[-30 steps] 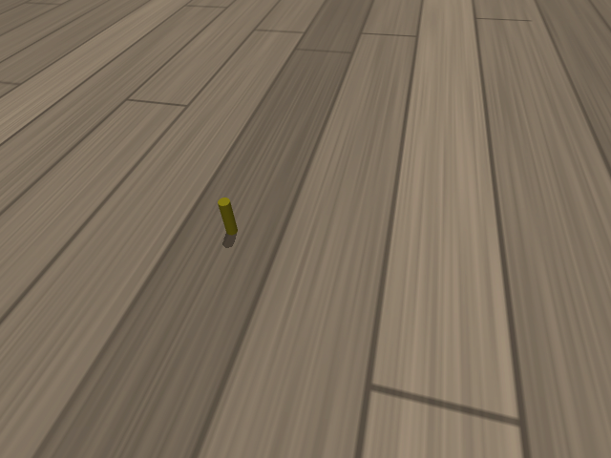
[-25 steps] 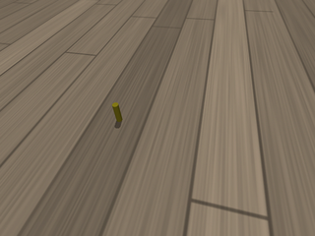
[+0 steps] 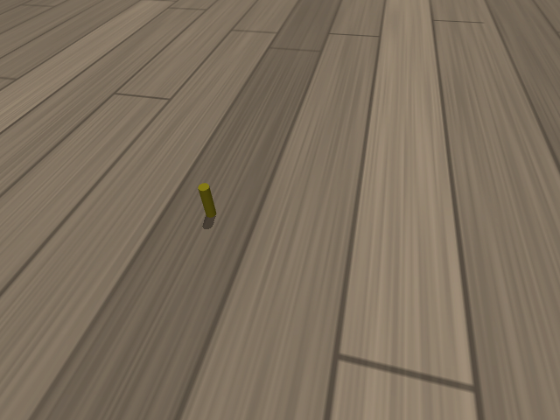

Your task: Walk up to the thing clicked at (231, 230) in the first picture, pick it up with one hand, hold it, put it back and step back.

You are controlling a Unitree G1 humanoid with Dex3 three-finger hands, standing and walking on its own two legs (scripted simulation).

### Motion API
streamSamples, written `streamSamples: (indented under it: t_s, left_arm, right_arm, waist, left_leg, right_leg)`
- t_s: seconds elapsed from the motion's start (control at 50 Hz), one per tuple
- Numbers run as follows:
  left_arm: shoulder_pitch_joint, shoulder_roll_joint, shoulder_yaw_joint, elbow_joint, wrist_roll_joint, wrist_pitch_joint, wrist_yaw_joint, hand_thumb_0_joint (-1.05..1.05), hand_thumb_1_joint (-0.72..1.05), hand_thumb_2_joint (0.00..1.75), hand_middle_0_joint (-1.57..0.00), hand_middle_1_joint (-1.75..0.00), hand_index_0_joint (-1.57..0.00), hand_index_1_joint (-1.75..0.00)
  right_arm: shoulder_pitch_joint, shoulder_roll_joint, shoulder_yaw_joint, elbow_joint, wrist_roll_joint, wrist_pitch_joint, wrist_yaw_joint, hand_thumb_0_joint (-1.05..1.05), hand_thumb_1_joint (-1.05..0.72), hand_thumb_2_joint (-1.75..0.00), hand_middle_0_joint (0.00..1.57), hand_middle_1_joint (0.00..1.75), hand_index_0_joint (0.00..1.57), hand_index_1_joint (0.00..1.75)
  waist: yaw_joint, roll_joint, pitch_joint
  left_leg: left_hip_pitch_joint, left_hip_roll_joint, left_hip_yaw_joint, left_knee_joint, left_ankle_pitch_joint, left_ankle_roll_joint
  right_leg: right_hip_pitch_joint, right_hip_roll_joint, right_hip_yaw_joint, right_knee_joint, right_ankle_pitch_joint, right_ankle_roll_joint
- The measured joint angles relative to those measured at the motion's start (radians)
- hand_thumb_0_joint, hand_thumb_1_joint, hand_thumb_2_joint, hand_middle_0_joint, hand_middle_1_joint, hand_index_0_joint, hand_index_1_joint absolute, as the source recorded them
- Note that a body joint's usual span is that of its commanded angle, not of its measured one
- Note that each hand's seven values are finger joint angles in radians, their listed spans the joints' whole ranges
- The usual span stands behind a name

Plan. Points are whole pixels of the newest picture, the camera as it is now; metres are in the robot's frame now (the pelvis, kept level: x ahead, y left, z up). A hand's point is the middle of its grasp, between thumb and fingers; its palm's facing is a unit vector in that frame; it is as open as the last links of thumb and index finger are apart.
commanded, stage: stand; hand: left
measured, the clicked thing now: (207, 200) +1.18 +0.41 -0.69
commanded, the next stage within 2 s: walk up in 0.52 s
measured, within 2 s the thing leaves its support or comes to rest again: neither
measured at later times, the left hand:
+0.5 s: hand out of the picture +0.07 +0.25 -0.16, palm faces -0.03 -0.94 -0.35, open 7.4 cm
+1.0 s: hand out of the picture +0.15 +0.39 -0.18, palm faces +0.06 -0.93 -0.36, open 7.4 cm
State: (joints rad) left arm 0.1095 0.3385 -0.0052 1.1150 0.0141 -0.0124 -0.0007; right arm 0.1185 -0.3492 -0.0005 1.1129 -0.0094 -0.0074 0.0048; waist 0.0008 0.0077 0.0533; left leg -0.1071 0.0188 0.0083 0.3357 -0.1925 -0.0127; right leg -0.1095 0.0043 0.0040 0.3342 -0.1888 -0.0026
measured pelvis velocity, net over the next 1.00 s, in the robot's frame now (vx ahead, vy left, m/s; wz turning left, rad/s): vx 0.13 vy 0.10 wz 0.12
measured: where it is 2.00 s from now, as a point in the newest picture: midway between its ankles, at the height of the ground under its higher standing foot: (263, 325)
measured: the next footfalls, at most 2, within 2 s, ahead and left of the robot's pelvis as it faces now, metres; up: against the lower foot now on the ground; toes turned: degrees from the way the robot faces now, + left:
left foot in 0.86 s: +0.19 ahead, +0.22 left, +0.00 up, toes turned +10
right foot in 1.34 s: +0.48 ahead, -0.01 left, +0.00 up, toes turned +4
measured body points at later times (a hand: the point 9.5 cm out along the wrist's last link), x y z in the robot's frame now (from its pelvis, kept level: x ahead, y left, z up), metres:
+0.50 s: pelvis +0.00 +0.00 +0.00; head +0.01 +0.00 +0.45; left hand +0.08 +0.30 -0.13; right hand +0.08 -0.30 -0.13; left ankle -0.01 +0.13 -0.75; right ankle +0.00 -0.12 -0.75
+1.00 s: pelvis +0.13 +0.10 -0.02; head +0.13 +0.13 +0.42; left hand +0.15 +0.44 -0.15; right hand +0.21 -0.23 -0.12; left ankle +0.15 +0.21 -0.75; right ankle +0.08 -0.06 -0.68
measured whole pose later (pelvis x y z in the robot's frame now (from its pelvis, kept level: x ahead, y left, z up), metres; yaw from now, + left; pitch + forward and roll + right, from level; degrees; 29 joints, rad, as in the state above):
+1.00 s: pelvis +0.13 +0.10 -0.02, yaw +7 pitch -3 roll +0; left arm 0.25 0.46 0.06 0.99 0.03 -0.02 -0.05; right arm 0.28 -0.40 -0.09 0.94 -0.02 -0.06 0.07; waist -0.03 -0.06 0.06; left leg -0.31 0.02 0.05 0.64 -0.29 0.03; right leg -0.34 -0.04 0.04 1.12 -0.45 -0.06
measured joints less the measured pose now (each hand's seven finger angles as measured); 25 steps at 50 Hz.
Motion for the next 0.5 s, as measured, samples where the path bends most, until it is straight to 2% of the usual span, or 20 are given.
streamSamples:
  t_s: [0.5]
  left_arm:
    - [0.011, 0.004, -0.003, -0.002, 0.000, 0.000, 0.002, 0.01, 0.90, 0.90, -0.20, -0.30, -0.20, -0.30]
  right_arm:
    - [-0.001, -0.001, 0.000, 0.002, -0.001, 0.001, 0.002, 0.01, -0.90, -0.90, 0.20, 0.30, 0.21, 0.30]
  waist:
    - [0.001, 0.000, -0.002]
  left_leg:
    - [0.003, -0.001, 0.003, -0.004, -0.002, 0.002]
  right_leg:
    - [0.002, -0.001, 0.003, -0.005, -0.001, 0.002]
